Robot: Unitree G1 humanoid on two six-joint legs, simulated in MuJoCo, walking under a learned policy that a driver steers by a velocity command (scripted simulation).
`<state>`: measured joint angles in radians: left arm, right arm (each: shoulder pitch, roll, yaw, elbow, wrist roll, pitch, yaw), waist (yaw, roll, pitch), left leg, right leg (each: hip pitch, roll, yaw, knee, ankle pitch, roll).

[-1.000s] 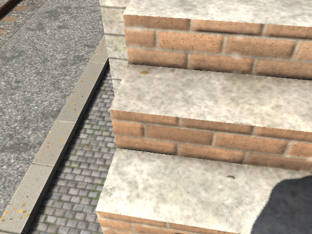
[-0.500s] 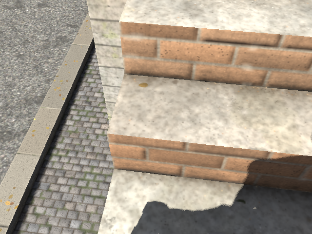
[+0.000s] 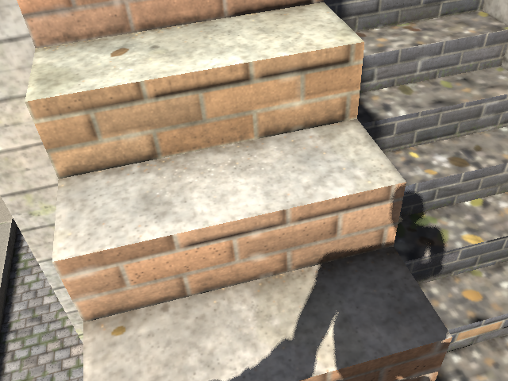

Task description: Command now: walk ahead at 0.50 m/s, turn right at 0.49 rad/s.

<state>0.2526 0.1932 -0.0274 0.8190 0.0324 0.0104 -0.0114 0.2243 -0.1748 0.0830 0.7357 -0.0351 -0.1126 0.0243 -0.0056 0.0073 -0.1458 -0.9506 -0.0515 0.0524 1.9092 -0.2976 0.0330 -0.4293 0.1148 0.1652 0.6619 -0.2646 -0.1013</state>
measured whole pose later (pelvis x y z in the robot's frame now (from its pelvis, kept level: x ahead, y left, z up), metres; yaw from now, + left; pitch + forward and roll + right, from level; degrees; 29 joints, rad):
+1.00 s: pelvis +0.36 +0.05 +0.22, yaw -7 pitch +2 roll -5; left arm -0.06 0.09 -0.12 0.70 -0.04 -0.03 -0.06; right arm 0.51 -0.09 0.04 1.11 -0.02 -0.08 0.01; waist -0.06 0.03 -0.04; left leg 0.15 0.21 0.10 0.16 -0.24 -0.02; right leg -1.05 -0.05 -0.19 1.40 -0.41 -0.08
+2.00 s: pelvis +0.76 +0.15 +0.60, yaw +21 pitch +1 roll -6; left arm -0.05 0.05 -0.11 0.64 -0.04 -0.14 -0.07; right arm 0.50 -0.07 0.09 1.03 -0.05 -0.04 0.03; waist 0.00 -0.01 -0.08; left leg -0.22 -0.06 -0.07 0.59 -0.37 0.08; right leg -1.45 0.11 0.12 2.40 -0.03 -0.16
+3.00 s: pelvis +1.01 +0.26 +0.79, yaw -2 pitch +2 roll -1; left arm 0.20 0.18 -0.04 0.81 0.01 0.08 -0.01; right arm 0.03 -0.19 0.04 0.86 -0.01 -0.06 0.09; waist 0.02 0.00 -0.06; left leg -0.21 0.09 0.09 0.62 -0.36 0.01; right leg -0.25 0.04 -0.03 0.50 -0.28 -0.03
